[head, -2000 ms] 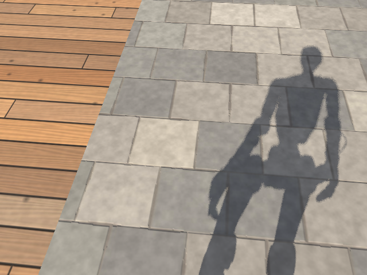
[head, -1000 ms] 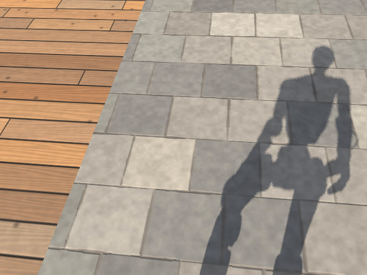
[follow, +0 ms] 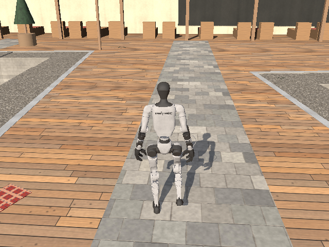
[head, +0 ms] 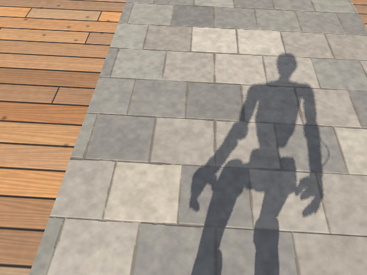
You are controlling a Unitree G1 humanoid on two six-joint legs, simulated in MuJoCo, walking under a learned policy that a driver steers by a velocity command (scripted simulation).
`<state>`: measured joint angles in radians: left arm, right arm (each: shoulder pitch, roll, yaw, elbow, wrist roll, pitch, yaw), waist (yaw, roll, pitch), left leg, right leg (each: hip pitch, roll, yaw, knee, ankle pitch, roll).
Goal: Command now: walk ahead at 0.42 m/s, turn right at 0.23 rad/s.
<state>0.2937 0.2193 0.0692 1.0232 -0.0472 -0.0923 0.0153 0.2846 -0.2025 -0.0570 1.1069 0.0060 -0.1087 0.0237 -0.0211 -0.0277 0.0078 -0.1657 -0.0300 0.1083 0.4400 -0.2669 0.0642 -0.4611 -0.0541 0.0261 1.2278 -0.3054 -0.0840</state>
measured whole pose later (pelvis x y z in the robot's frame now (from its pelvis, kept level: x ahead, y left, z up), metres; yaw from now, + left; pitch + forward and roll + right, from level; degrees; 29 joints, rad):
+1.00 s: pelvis +0.42 -0.13 -0.01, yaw -18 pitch +3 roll +0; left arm 0.13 0.27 0.05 0.78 0.00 -0.01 0.03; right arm 0.14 -0.26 -0.05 0.79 -0.01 -0.05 0.00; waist -0.02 -0.01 0.03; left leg -0.44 -0.04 -0.04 0.50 -0.10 0.03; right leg -0.44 0.09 0.05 1.09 -0.54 0.01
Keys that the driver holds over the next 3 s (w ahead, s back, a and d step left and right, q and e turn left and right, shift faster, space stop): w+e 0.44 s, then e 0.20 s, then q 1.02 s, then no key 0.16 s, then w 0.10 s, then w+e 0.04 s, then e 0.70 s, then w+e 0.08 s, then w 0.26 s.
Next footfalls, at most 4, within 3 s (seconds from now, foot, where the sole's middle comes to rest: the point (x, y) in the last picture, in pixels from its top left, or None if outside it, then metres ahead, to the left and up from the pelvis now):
0.38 right None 0.35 -0.19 -0.78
0.86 left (203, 258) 0.59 -0.07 -0.78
1.20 right None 0.46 -0.28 -0.78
1.66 left None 0.46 -0.02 -0.78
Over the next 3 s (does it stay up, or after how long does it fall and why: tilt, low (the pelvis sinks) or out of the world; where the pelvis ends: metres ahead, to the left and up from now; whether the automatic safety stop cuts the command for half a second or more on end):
stays up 0.54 -0.17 -0.01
